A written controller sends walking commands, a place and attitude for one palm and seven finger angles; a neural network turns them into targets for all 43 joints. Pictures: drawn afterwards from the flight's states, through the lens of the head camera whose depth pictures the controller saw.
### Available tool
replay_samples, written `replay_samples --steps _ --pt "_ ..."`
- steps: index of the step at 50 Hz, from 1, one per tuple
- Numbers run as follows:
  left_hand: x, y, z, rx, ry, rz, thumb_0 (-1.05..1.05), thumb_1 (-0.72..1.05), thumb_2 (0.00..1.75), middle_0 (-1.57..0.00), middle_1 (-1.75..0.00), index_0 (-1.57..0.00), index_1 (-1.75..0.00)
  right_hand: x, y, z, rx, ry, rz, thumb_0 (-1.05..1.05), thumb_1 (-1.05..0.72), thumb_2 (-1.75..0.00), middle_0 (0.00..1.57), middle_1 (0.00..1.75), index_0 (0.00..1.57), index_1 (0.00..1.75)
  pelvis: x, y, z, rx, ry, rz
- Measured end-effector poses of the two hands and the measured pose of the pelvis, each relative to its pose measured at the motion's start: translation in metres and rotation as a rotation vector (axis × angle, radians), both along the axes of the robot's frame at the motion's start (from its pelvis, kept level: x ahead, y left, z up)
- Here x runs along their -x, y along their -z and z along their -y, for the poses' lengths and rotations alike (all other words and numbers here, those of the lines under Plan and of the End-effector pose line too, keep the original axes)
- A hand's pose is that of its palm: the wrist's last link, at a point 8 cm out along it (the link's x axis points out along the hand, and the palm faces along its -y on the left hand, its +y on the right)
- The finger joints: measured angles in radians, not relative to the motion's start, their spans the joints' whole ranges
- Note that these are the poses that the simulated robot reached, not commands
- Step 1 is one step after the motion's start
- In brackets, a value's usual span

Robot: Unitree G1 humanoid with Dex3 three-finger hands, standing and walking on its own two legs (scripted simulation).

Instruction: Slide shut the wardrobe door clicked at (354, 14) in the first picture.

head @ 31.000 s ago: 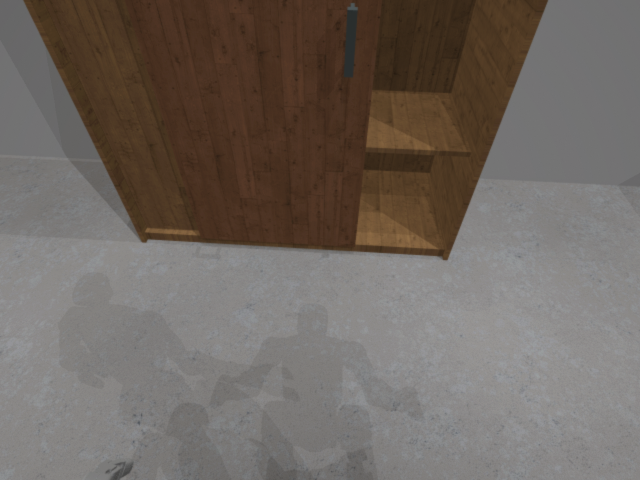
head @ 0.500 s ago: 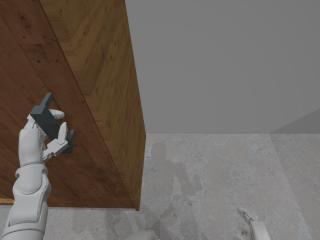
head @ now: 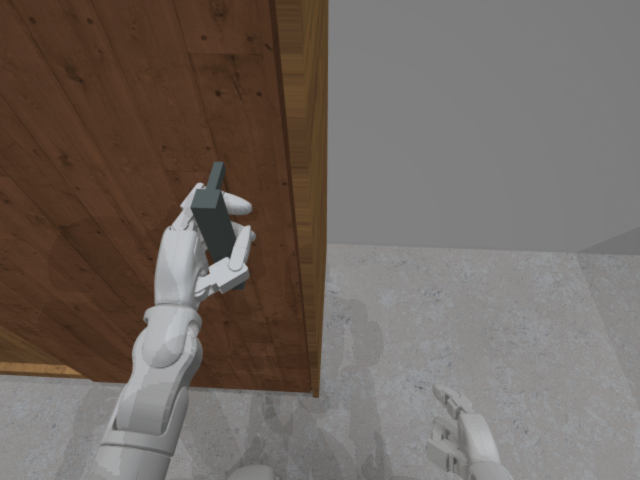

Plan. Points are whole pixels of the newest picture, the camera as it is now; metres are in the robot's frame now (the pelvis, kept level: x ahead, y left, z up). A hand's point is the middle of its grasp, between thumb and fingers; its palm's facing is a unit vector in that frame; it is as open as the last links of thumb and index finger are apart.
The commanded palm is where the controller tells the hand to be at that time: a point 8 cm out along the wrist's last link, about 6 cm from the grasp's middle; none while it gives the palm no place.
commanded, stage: stop walking and hold the door there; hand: left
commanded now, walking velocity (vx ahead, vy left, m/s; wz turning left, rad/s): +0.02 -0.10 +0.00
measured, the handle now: (227, 230) +0.36 +0.13 +0.11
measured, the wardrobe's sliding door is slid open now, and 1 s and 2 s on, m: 0.00 0.00 0.00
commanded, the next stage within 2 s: loosen the grip on the handle in 0.46 s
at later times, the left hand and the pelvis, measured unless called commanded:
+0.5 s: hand (239, 261) +0.32 +0.11 +0.11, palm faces +0.02 -0.99 -0.11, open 5.7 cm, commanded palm +0.30 +0.16 +0.10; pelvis -0.01 +0.00 +0.01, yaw +0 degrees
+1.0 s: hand (235, 269) +0.31 +0.12 +0.11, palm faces +0.00 -0.99 -0.11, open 13.0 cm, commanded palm +0.29 +0.17 +0.11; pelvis -0.02 +0.00 +0.00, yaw +0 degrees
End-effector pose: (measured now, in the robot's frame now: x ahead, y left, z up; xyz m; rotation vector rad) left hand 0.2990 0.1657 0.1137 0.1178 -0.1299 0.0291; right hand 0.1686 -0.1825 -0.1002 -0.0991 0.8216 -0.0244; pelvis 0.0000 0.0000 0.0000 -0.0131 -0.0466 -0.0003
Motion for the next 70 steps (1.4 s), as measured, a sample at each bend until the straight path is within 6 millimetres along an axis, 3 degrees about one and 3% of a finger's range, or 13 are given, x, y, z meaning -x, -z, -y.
replay_samples --steps 7,21,29,32,37,45,50,58,70 --pt "-0.004 0.000 -0.003 0.026 0.088 -0.015 -0.05 0.64 0.83 -0.45 -1.40 -0.40 -1.40 0.003 -0.018 -0.006 0.079 0.007 -0.007 0.01 -0.91 -0.90 0.21 0.30 0.21 0.30 0.001 -0.007 -0.017 0.007 0.003 -0.024" --pt "-0.002 -0.002 0.000 0.006 0.024 -0.057 -0.04 0.65 0.84 -0.45 -1.40 -0.39 -1.40 0.013 -0.017 0.036 0.118 0.048 -0.013 0.01 -0.91 -0.90 0.20 0.30 0.21 0.30 0.007 -0.009 -0.005 0.000 0.001 -0.026" --pt "-0.002 -0.004 -0.001 -0.022 0.030 -0.070 -0.05 0.64 0.82 -0.45 -1.40 -0.41 -1.40 0.024 -0.017 0.043 0.131 0.070 -0.028 0.01 -0.91 -0.90 0.20 0.30 0.20 0.30 0.005 -0.012 -0.006 -0.003 0.006 -0.017" --pt "-0.006 -0.004 -0.005 -0.021 0.075 -0.065 -0.06 0.55 0.80 -0.46 -1.40 -0.42 -1.40 0.027 -0.025 0.043 0.116 0.061 0.017 0.01 -0.91 -0.90 0.20 0.30 0.20 0.30 0.009 -0.012 -0.003 -0.025 0.001 -0.032" --pt "0.005 -0.001 -0.008 0.066 0.011 -0.081 -0.03 0.41 0.70 -0.47 -1.40 -0.44 -1.40 0.028 -0.032 0.046 0.094 0.048 0.133 0.01 -0.91 -0.90 0.20 0.30 0.21 0.30 0.015 -0.008 -0.004 -0.025 -0.001 -0.024" --pt "0.009 0.001 -0.002 0.023 0.003 -0.017 0.00 -0.15 0.41 -0.44 -1.38 -0.37 -1.36 0.043 -0.027 0.049 0.093 0.032 0.178 0.01 -0.91 -0.90 0.20 0.30 0.21 0.30 0.026 0.001 0.002 -0.031 -0.003 -0.021" --pt "0.006 0.004 -0.004 0.008 0.031 -0.013 0.00 -0.39 0.28 -0.39 -1.33 -0.35 -1.31 0.056 -0.020 0.054 0.107 0.042 0.135 0.01 -0.91 -0.90 0.20 0.30 0.21 0.30 0.024 0.002 0.003 -0.026 0.002 -0.032" --pt "0.004 0.013 -0.010 0.024 0.023 -0.042 -0.01 -0.52 0.22 -0.30 -1.22 -0.30 -1.21 0.055 -0.013 0.056 0.120 0.055 0.093 0.01 -0.91 -0.90 0.20 0.30 0.21 0.30 0.010 0.000 -0.002 -0.023 0.005 -0.056" --pt "0.005 0.018 -0.023 0.010 0.006 -0.038 -0.01 -0.55 0.20 -0.30 -1.19 -0.26 -1.16 0.011 -0.019 0.043 0.106 0.022 0.129 0.01 -0.91 -0.90 0.20 0.30 0.21 0.30 -0.011 0.002 -0.007 -0.024 0.005 -0.089"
